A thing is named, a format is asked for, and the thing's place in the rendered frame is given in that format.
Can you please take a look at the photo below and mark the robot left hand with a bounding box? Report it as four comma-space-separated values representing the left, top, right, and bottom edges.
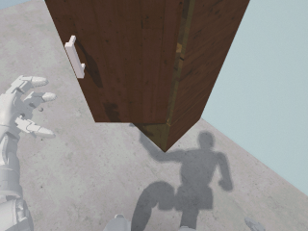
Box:
0, 75, 58, 139

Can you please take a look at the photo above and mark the robot left forearm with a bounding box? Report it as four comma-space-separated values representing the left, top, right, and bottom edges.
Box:
0, 124, 23, 204

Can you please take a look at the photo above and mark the handle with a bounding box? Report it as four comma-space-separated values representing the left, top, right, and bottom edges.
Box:
64, 36, 86, 79

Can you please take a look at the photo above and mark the left robot upper arm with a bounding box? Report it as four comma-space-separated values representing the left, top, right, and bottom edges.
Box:
0, 198, 35, 231

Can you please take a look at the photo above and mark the left robot shin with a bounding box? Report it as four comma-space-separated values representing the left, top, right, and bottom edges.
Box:
115, 214, 125, 218

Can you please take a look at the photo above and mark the left robot thigh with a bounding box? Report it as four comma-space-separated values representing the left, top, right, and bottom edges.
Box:
103, 218, 131, 231

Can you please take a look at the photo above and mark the robot right hand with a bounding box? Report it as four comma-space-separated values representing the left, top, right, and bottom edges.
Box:
244, 217, 266, 231

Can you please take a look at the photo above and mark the cupboard door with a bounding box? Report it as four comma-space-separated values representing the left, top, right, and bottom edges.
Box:
44, 0, 184, 123

